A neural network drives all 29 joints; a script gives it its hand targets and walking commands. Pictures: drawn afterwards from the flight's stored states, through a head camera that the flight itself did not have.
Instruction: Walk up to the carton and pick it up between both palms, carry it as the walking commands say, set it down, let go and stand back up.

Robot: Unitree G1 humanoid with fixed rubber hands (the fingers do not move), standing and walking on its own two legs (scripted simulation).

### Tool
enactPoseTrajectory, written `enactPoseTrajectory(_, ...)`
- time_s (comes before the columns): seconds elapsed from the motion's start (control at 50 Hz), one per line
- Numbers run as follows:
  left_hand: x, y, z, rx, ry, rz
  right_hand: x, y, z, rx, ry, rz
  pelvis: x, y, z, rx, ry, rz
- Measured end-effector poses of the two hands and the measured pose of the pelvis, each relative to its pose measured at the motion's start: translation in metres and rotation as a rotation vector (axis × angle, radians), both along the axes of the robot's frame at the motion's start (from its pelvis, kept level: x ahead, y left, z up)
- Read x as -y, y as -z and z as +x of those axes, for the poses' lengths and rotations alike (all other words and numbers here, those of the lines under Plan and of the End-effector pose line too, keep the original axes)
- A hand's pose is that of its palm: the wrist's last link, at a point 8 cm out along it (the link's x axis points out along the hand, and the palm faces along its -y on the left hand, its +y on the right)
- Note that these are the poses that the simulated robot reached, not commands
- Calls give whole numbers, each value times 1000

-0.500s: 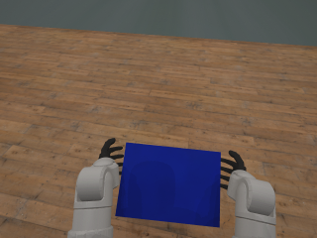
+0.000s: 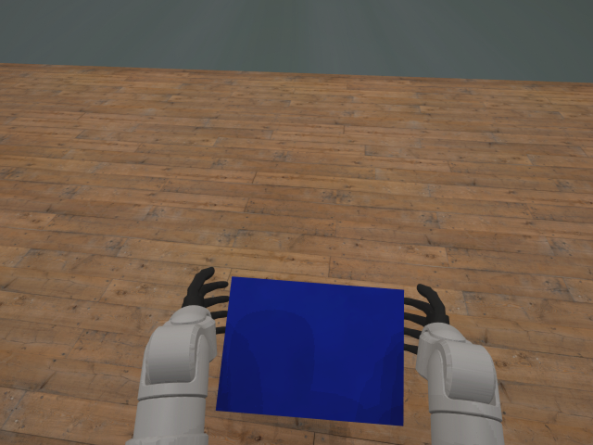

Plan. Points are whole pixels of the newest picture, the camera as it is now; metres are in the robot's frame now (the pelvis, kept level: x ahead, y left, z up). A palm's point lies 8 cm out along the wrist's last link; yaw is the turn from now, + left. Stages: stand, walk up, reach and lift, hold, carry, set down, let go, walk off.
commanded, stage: carry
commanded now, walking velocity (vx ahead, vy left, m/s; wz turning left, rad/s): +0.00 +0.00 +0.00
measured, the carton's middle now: (310, 341) +0.32 -0.01 -0.06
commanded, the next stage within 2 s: none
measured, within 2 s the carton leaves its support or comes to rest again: neither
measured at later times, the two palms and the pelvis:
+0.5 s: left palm (184, 302) +0.32 +0.17 +0.06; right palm (413, 302) +0.32 -0.15 +0.06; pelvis +0.04 +0.01 +0.00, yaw -1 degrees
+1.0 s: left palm (189, 308) +0.32 +0.17 +0.04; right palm (414, 313) +0.31 -0.15 +0.04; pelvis +0.04 +0.02 +0.00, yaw -1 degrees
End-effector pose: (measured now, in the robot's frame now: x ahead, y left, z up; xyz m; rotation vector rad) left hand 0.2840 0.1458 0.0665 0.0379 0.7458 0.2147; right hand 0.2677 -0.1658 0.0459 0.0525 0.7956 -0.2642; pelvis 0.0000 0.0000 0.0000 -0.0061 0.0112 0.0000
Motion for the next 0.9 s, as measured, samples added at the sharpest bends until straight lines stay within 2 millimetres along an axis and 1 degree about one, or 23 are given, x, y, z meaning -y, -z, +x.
enactPoseTrajectory(0.06,2,7,6,-3,32,-14,4,4,4,0,4,5,0,0,1,-11,4,1)
enactPoseTrajectory(0.12,1,14,10,-4,48,-42,5,1,9,1,9,-19,-1,0,7,-18,5,3)
enactPoseTrajectory(0.24,-7,21,20,19,48,-59,-1,0,24,24,-34,-36,-3,-1,22,-25,5,3)
enactPoseTrajectory(0.28,-11,20,23,29,32,-64,-4,-2,29,35,-45,-38,-4,0,26,-25,5,1)
enactPoseTrajectory(0.34,-16,14,26,57,22,-65,-10,-8,36,61,-54,-45,-6,0,32,-24,5,1)
enactPoseTrajectory(0.44,-22,8,33,80,20,-48,-16,-10,46,84,-69,-41,-11,1,40,-22,9,1)
enactPoseTrajectory(0.52,-26,7,33,92,26,-45,-19,-11,48,96,-75,-47,-14,2,44,-12,9,3)
enactPoseTrajectory(0.64,-26,4,29,86,26,-51,-19,-11,41,86,-63,-27,-16,1,46,-5,8,2)
enactPoseTrajectory(0.76,-23,13,31,37,39,-40,-17,-5,41,40,-60,-39,-15,-1,44,-24,2,-2)
enactPoseTrajectory(0.84,-23,23,33,22,36,-45,-17,2,43,26,-64,-48,-14,-1,42,-34,7,-4)
enactPoseTrajectory(0.9,-24,26,33,27,33,-60,-17,4,41,32,-60,-50,-15,-1,42,-33,12,-3)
